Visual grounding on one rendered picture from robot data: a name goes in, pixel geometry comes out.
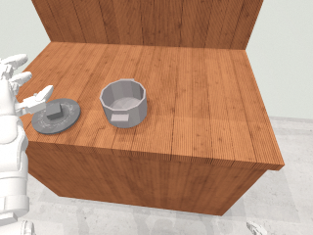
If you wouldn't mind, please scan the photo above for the robot left hand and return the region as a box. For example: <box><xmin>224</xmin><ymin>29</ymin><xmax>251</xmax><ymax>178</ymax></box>
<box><xmin>0</xmin><ymin>54</ymin><xmax>54</xmax><ymax>117</ymax></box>

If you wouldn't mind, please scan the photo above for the knob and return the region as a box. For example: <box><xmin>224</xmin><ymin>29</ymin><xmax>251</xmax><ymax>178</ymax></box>
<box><xmin>45</xmin><ymin>103</ymin><xmax>63</xmax><ymax>119</ymax></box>

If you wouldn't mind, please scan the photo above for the pot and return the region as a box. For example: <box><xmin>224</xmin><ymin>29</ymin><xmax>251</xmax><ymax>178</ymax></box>
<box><xmin>99</xmin><ymin>78</ymin><xmax>148</xmax><ymax>128</ymax></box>

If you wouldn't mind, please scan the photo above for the robot right hand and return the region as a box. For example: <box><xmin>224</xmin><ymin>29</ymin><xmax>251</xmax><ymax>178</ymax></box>
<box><xmin>246</xmin><ymin>220</ymin><xmax>267</xmax><ymax>235</ymax></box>

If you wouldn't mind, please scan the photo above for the lid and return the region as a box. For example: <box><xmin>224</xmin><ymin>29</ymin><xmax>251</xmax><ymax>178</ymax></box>
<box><xmin>31</xmin><ymin>98</ymin><xmax>81</xmax><ymax>135</ymax></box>

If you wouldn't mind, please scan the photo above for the robot left forearm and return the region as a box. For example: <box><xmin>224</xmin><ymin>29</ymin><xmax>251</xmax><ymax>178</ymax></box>
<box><xmin>0</xmin><ymin>115</ymin><xmax>29</xmax><ymax>227</ymax></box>

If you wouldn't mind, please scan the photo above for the left robot upper arm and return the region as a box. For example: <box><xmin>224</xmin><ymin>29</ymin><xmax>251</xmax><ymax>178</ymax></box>
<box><xmin>0</xmin><ymin>220</ymin><xmax>36</xmax><ymax>235</ymax></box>

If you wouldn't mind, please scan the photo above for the table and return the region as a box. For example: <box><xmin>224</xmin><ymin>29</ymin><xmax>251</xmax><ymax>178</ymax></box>
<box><xmin>15</xmin><ymin>0</ymin><xmax>285</xmax><ymax>216</ymax></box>

